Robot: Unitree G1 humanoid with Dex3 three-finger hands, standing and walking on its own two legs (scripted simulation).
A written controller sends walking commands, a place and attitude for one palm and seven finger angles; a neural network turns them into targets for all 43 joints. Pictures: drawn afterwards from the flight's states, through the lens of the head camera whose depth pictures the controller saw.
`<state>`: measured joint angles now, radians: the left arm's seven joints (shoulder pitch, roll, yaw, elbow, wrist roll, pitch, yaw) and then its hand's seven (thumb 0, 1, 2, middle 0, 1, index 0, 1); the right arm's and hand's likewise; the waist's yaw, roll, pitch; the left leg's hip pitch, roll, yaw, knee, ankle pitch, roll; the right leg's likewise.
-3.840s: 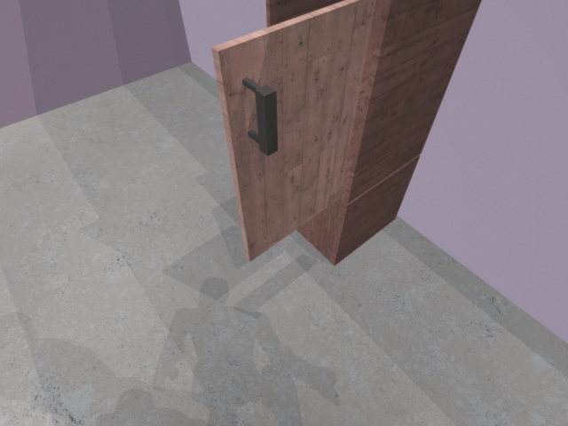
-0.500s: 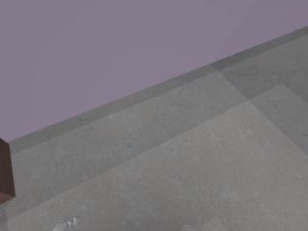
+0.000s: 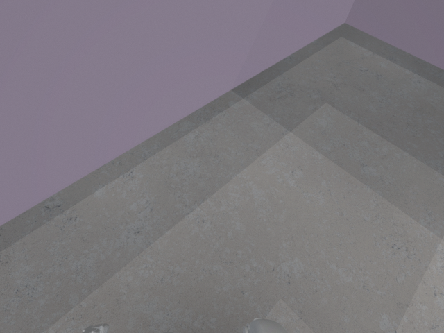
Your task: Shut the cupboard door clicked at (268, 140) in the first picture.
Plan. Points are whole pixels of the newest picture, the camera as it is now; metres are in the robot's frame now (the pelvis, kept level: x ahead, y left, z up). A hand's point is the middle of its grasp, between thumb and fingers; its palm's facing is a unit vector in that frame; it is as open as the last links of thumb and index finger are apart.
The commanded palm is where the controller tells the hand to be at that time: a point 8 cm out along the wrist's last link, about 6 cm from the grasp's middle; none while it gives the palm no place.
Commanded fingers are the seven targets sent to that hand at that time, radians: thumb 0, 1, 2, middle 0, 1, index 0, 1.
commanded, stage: walk around to get in front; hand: left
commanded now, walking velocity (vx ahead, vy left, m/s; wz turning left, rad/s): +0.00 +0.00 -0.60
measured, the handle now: out of the picture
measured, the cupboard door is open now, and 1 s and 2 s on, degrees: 91 91 91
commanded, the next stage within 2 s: walk to a spot facing it in 1.42 s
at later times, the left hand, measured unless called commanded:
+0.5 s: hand (153, 324) +0.15 +0.14 -0.17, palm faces -0.24 -0.95 -0.20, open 7.3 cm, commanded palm none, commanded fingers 0.00 0.90 0.90 -0.20 -0.30 -0.20 -0.30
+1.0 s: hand (268, 194) +0.47 -0.10 -0.16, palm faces -0.60 -0.76 -0.23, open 7.3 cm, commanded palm none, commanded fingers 0.00 0.90 0.90 -0.20 -0.30 -0.20 -0.30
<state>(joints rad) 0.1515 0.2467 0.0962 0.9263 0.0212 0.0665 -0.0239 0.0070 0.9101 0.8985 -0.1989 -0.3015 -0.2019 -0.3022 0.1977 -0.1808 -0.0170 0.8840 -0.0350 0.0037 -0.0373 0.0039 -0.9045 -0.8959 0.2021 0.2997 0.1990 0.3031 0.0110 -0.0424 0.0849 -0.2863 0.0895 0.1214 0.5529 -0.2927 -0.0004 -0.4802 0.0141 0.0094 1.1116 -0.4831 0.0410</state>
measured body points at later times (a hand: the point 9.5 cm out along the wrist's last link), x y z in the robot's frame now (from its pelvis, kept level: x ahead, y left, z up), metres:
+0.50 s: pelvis +0.06 -0.04 +0.00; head +0.11 -0.04 +0.45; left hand +0.16 +0.19 -0.15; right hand +0.07 -0.32 -0.13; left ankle +0.13 +0.08 -0.71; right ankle -0.01 -0.15 -0.74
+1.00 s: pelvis +0.21 -0.15 -0.02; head +0.25 -0.19 +0.42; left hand +0.50 -0.06 -0.14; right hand -0.02 -0.26 -0.17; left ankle +0.16 +0.06 -0.69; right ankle +0.24 -0.26 -0.74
